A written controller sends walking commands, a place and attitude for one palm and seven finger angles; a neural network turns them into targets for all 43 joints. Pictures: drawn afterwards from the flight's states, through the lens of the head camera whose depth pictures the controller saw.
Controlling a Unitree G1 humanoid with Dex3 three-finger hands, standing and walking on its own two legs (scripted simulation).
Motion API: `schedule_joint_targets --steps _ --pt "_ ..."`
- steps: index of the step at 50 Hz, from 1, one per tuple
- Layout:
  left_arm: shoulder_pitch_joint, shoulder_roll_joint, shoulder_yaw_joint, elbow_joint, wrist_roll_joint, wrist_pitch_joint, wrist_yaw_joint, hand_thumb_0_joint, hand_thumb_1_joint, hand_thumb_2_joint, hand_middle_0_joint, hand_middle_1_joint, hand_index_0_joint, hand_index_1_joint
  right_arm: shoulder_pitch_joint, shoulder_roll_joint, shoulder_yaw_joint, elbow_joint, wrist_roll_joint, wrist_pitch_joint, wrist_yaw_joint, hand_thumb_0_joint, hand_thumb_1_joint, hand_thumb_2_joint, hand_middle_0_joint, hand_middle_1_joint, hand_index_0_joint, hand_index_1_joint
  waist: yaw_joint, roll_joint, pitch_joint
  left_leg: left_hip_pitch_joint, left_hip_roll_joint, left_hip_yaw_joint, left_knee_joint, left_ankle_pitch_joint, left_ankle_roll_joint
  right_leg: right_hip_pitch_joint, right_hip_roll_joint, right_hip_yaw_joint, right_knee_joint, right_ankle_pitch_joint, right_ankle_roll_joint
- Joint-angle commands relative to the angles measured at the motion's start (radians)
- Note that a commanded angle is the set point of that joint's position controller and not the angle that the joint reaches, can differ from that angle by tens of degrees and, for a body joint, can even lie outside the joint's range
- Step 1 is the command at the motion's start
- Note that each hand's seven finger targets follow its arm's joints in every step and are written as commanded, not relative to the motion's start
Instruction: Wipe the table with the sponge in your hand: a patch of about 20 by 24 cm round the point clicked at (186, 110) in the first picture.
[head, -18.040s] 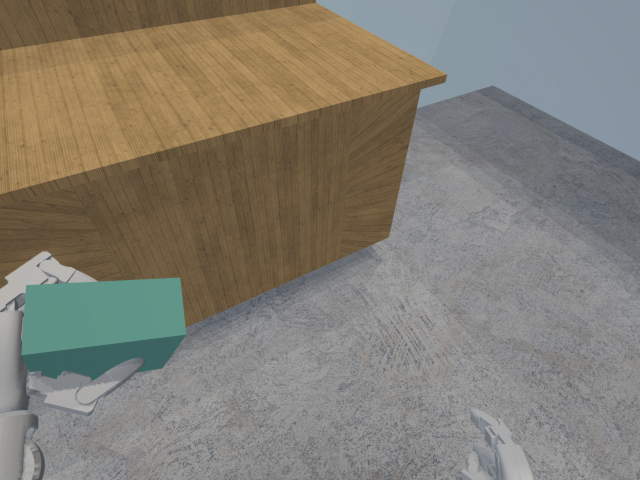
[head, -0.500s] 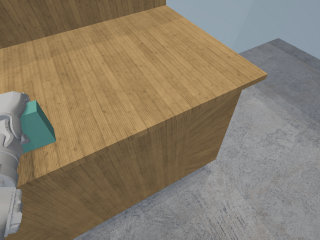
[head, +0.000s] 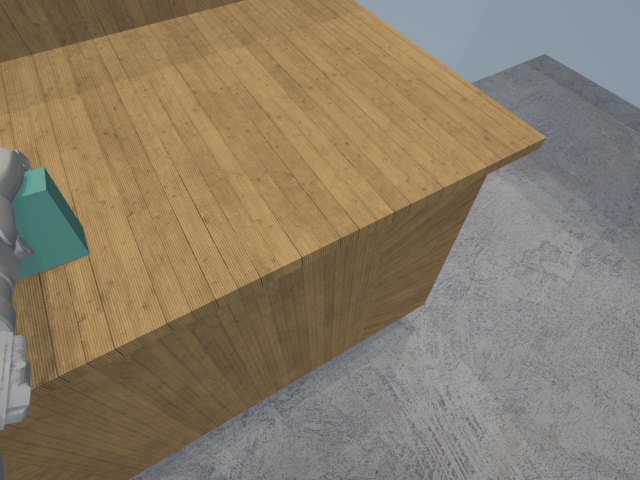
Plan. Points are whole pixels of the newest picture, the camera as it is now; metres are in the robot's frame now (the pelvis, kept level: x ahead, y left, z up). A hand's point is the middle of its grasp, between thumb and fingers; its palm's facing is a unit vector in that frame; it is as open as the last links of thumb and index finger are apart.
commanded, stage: wipe forward along the first lane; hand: left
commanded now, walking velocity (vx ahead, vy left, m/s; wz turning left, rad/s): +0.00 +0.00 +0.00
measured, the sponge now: (18, 240) +0.39 +0.40 +0.06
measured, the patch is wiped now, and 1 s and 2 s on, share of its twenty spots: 0.45 0.55 0.65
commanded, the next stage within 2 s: slide across to the middle lane in 0.26 s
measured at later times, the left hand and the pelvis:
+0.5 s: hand (2, 194) +0.43 +0.42 +0.10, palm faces -0.16 +0.06 -0.99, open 9.7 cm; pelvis +0.02 +0.01 +0.00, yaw +0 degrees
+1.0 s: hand (58, 173) +0.47 +0.36 +0.11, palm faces -0.11 +0.03 -0.99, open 9.7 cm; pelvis +0.03 +0.01 +0.00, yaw +0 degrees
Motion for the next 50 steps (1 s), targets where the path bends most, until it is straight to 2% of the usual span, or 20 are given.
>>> schedule_joint_targets --steps 1,3,5,7,11,13,15,18,21,27,29,30,31,32,35,38,40,43,46,50 --pt "-0.277 0.275 0.021 -0.096 0.031 0.028 0.034 0.000 0.100 1.300 -1.200 -1.600 -1.200 -1.600 0.077 -0.170 -0.063 -0.075 -0.002 -0.018 -0.009 0.000 -0.900 -0.900 0.200 0.300 0.200 0.300 -0.007 -0.014 -0.258 0.072 0.004 -0.039 -0.072 0.249 -0.011 0.206 0.015 0.047 -0.036 0.166 -0.028" --pt "-0.292 0.277 0.025 -0.120 0.031 0.023 0.030 0.000 0.100 1.300 -1.200 -1.600 -1.200 -1.600 0.083 -0.172 -0.065 -0.074 -0.006 -0.016 -0.007 0.000 -0.900 -0.900 0.200 0.300 0.200 0.300 -0.004 0.007 -0.267 0.089 0.004 -0.042 -0.069 0.284 -0.014 0.202 0.018 0.046 -0.035 0.181 -0.034" --pt "-0.309 0.272 0.012 -0.101 0.033 0.026 0.031 0.000 0.100 1.300 -1.200 -1.600 -1.200 -1.600 0.096 -0.175 -0.064 -0.073 -0.004 -0.012 -0.007 0.000 -0.900 -0.900 0.200 0.300 0.200 0.300 -0.023 -0.034 -0.237 0.079 0.006 -0.046 -0.064 0.275 -0.012 0.179 0.020 0.041 -0.033 0.172 -0.029" --pt "-0.300 0.314 0.053 -0.090 0.032 0.023 0.033 0.000 0.100 1.300 -1.200 -1.600 -1.200 -1.600 0.104 -0.179 -0.066 -0.070 -0.006 -0.008 -0.005 0.000 -0.900 -0.900 0.200 0.300 0.200 0.300 -0.012 -0.049 -0.247 0.062 0.004 -0.045 -0.063 0.276 -0.011 0.195 0.020 0.042 -0.028 0.180 -0.030" --pt "-0.326 0.304 0.031 -0.085 0.035 0.020 0.028 0.000 0.100 1.300 -1.200 -1.600 -1.200 -1.600 0.114 -0.180 -0.066 -0.071 -0.005 -0.003 -0.001 0.000 -0.900 -0.900 0.200 0.300 0.200 0.300 -0.021 -0.033 -0.242 0.072 0.006 -0.045 -0.056 0.297 -0.015 0.179 0.020 0.041 -0.025 0.190 -0.030" --pt "-0.343 0.352 0.059 -0.093 0.046 0.021 0.024 0.000 0.100 1.300 -1.200 -1.600 -1.200 -1.600 0.117 -0.187 -0.064 -0.068 -0.009 0.004 -0.001 0.000 -0.900 -0.900 0.200 0.300 0.200 0.300 -0.008 0.005 -0.266 0.081 0.004 -0.047 -0.057 0.330 -0.020 0.191 0.021 0.044 -0.024 0.206 -0.038" --pt "-0.397 0.346 0.029 -0.083 0.058 0.025 0.022 0.000 0.100 1.300 -1.200 -1.600 -1.200 -1.600 0.129 -0.184 -0.063 -0.069 -0.006 0.007 -0.003 0.000 -0.900 -0.900 0.200 0.300 0.200 0.300 -0.032 0.013 -0.256 0.082 0.006 -0.052 -0.050 0.319 -0.022 0.161 0.023 0.040 -0.018 0.186 -0.036" --pt "-0.372 0.375 0.060 -0.073 0.058 0.021 0.012 0.000 0.100 1.300 -1.200 -1.600 -1.200 -1.600 0.141 -0.190 -0.065 -0.066 -0.013 0.011 -0.001 0.000 -0.900 -0.900 0.200 0.300 0.200 0.300 -0.015 0.014 -0.287 0.087 0.006 -0.050 -0.045 0.353 -0.021 0.185 0.024 0.044 -0.020 0.215 -0.039" --pt "-0.402 0.285 -0.005 -0.141 0.050 0.005 0.008 0.000 0.100 1.300 -1.200 -1.600 -1.200 -1.600 0.146 -0.172 -0.074 -0.078 -0.011 0.004 0.001 0.000 -0.900 -0.900 0.200 0.300 0.200 0.300 -0.028 0.072 -0.334 0.163 0.018 -0.056 -0.030 0.421 -0.029 0.158 0.026 0.037 -0.013 0.216 -0.037" --pt "-0.443 0.222 -0.026 -0.196 -0.016 -0.001 0.009 0.000 0.100 1.300 -1.200 -1.600 -1.200 -1.600 0.142 -0.166 -0.077 -0.065 -0.008 -0.007 -0.001 0.000 -0.900 -0.900 0.200 0.300 0.200 0.300 -0.044 0.051 -0.303 0.214 0.029 -0.080 -0.044 0.412 -0.036 0.126 0.028 0.030 -0.031 0.169 -0.033" --pt "-0.510 0.233 -0.024 -0.242 -0.030 -0.003 0.011 0.000 0.100 1.300 -1.200 -1.600 -1.200 -1.600 0.142 -0.166 -0.076 -0.057 -0.007 -0.013 -0.004 0.000 -0.900 -0.900 0.200 0.300 0.200 0.300 -0.047 0.082 -0.334 0.248 0.031 -0.088 -0.047 0.448 -0.040 0.130 0.026 0.032 -0.031 0.182 -0.034" --pt "-0.506 0.185 -0.059 -0.242 -0.036 0.003 0.009 0.000 0.100 1.300 -1.200 -1.600 -1.200 -1.600 0.139 -0.159 -0.076 -0.057 -0.007 -0.017 -0.002 0.000 -0.900 -0.900 0.200 0.300 0.200 0.300 -0.048 0.090 -0.336 0.260 0.027 -0.085 -0.046 0.457 -0.040 0.133 0.026 0.031 -0.033 0.185 -0.034" --pt "-0.490 0.211 -0.029 -0.237 -0.035 0.010 0.011 0.000 0.100 1.300 -1.200 -1.600 -1.200 -1.600 0.140 -0.161 -0.075 -0.048 -0.009 -0.017 0.000 0.000 -0.900 -0.900 0.200 0.300 0.200 0.300 -0.036 0.092 -0.339 0.267 0.031 -0.089 -0.051 0.490 -0.047 0.144 0.026 0.027 -0.033 0.195 -0.036" --pt "-0.496 0.167 -0.074 -0.244 -0.031 0.021 0.006 0.000 0.100 1.300 -1.200 -1.600 -1.200 -1.600 0.128 -0.157 -0.072 -0.054 -0.007 -0.017 0.002 0.000 -0.900 -0.900 0.200 0.300 0.200 0.300 -0.040 0.108 -0.332 0.275 0.027 -0.088 -0.052 0.490 -0.048 0.138 0.027 0.027 -0.038 0.186 -0.035" --pt "-0.507 0.188 -0.048 -0.240 -0.018 0.050 0.008 0.000 0.100 1.300 -1.200 -1.600 -1.200 -1.600 0.127 -0.158 -0.070 -0.042 -0.011 -0.016 0.007 0.000 -0.900 -0.900 0.200 0.300 0.200 0.300 -0.032 0.088 -0.343 0.291 0.030 -0.090 -0.055 0.545 -0.051 0.162 0.028 0.022 -0.042 0.210 -0.037" --pt "-0.500 0.272 0.026 -0.234 -0.003 0.069 0.027 0.000 0.100 1.300 -1.200 -1.600 -1.200 -1.600 0.106 -0.166 -0.060 -0.044 -0.016 -0.007 0.011 0.000 -0.900 -0.900 0.200 0.300 0.200 0.300 -0.008 0.067 -0.347 0.227 0.017 -0.074 -0.072 0.538 -0.047 0.241 0.024 0.028 -0.043 0.266 -0.041" --pt "-0.481 0.217 -0.011 -0.207 -0.008 0.087 0.035 0.000 0.100 1.300 -1.200 -1.600 -1.200 -1.600 0.095 -0.152 -0.057 -0.054 -0.013 -0.008 0.017 0.000 -0.900 -0.900 0.200 0.300 0.200 0.300 -0.013 0.039 -0.332 0.208 0.014 -0.062 -0.074 0.514 -0.040 0.261 0.021 0.026 -0.041 0.277 -0.034" --pt "-0.511 0.292 0.044 -0.207 0.013 0.107 0.048 0.000 0.100 1.300 -1.200 -1.600 -1.200 -1.600 0.082 -0.160 -0.053 -0.055 -0.018 -0.001 0.021 0.000 -0.900 -0.900 0.200 0.300 0.200 0.300 -0.002 0.042 -0.363 0.188 0.011 -0.054 -0.087 0.507 -0.036 0.310 0.017 0.034 -0.043 0.308 -0.036" --pt "-0.493 0.181 -0.041 -0.175 0.014 0.131 0.050 0.000 0.100 1.300 -1.200 -1.600 -1.200 -1.600 0.079 -0.148 -0.055 -0.061 -0.014 -0.005 0.027 0.000 -0.900 -0.900 0.200 0.300 0.200 0.300 -0.024 0.044 -0.346 0.208 0.013 -0.047 -0.075 0.541 -0.035 0.282 0.019 0.030 -0.042 0.324 -0.029" --pt "-0.561 0.193 -0.044 -0.200 0.008 0.142 0.041 0.000 0.100 1.300 -1.200 -1.600 -1.200 -1.600 0.084 -0.155 -0.058 -0.058 -0.014 -0.005 0.024 0.000 -0.900 -0.900 0.200 0.300 0.200 0.300 -0.042 0.023 -0.375 0.223 0.010 -0.043 -0.075 0.518 -0.026 0.297 0.016 0.039 -0.048 0.343 -0.024"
